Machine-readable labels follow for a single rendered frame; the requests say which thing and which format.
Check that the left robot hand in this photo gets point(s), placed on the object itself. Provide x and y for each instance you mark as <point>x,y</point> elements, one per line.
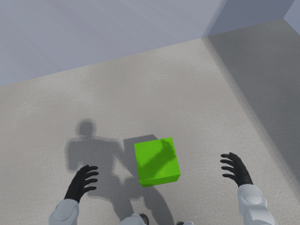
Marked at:
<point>77,187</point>

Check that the robot left foot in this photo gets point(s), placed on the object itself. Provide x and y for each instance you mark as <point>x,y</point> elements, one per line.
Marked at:
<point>145,219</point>

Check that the carton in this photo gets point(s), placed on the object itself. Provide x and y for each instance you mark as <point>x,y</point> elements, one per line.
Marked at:
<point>157,162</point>

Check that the right robot hand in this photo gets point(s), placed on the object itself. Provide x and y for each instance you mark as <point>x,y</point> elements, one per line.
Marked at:
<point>241,175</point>

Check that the left robot forearm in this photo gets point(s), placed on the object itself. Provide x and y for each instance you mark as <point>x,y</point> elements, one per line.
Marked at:
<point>66,212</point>

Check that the robot left shin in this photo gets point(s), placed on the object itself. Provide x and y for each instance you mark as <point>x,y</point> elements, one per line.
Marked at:
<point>136,216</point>

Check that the right robot forearm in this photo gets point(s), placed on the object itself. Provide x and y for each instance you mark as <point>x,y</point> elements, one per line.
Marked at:
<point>253,206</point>

